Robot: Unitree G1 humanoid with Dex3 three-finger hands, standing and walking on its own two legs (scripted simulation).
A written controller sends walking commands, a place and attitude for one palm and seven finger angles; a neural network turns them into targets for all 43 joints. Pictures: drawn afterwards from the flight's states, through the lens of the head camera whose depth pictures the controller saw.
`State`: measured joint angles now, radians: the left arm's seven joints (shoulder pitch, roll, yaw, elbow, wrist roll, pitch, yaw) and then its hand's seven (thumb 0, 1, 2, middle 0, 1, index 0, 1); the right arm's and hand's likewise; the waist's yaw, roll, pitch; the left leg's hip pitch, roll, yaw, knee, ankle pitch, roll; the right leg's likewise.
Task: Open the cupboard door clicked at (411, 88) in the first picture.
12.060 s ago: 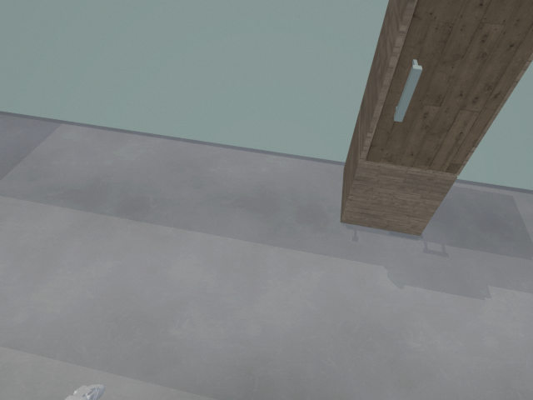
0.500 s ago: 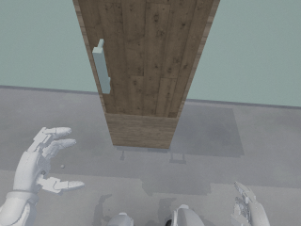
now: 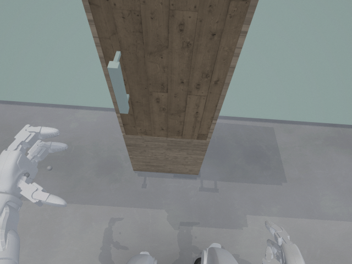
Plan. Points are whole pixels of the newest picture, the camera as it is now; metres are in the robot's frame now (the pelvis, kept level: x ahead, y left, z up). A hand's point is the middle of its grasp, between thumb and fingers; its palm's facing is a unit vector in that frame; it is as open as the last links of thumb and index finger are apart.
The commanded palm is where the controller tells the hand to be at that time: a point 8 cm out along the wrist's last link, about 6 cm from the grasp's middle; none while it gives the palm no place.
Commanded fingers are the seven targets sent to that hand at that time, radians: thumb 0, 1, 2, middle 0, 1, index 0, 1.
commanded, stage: raise the hand with hooked fingers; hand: left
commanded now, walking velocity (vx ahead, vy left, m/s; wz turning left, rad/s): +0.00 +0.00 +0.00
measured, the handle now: (121, 84) +0.56 +0.19 +0.03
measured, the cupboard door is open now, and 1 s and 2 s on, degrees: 0 0 0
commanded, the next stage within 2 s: move the hooked fingers beside the handle in 0.48 s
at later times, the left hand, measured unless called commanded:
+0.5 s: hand (52, 169) +0.28 +0.27 +0.06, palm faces +0.03 -1.00 -0.06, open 14.0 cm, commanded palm +0.25 +0.31 +0.06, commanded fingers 0.00 -0.50 0.30 -0.30 -1.20 -0.30 -1.20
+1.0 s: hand (65, 144) +0.34 +0.27 +0.06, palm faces +0.01 -1.00 -0.04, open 14.0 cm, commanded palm +0.32 +0.31 +0.05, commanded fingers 0.00 -0.50 0.30 -0.30 -1.20 -0.30 -1.20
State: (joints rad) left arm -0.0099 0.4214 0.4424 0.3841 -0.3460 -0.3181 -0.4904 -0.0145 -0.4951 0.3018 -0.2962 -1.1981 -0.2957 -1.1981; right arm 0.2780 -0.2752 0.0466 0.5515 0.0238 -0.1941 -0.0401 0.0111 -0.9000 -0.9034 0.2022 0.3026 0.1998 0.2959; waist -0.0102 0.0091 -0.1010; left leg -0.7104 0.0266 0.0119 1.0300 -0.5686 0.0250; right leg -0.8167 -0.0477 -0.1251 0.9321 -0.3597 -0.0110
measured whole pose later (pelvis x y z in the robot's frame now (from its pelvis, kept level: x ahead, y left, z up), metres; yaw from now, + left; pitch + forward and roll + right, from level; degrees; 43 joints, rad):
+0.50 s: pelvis -0.01 -0.01 +0.00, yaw +0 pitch +13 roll -2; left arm -0.02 0.41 0.45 0.44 -0.35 -0.36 -0.51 -0.02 -0.50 0.30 -0.30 -1.20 -0.30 -1.20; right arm 0.29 -0.27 0.04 0.55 0.02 -0.19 -0.04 0.01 -0.90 -0.90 0.20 0.30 0.20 0.30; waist -0.02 0.00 -0.10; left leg -0.69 0.03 0.02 1.00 -0.54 0.02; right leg -0.80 -0.04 -0.12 0.91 -0.34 -0.02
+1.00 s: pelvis -0.01 -0.01 +0.00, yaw -1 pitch +16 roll -1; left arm -0.30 0.47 0.48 0.68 -0.29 -0.35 -0.52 -0.02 -0.50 0.30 -0.30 -1.20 -0.30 -1.20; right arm 0.30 -0.29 0.05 0.56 0.02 -0.16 -0.05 0.01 -0.90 -0.90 0.20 0.30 0.20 0.30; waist -0.05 -0.01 -0.09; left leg -0.76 0.03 0.03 1.03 -0.54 0.02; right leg -0.88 -0.04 -0.11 0.94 -0.33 -0.02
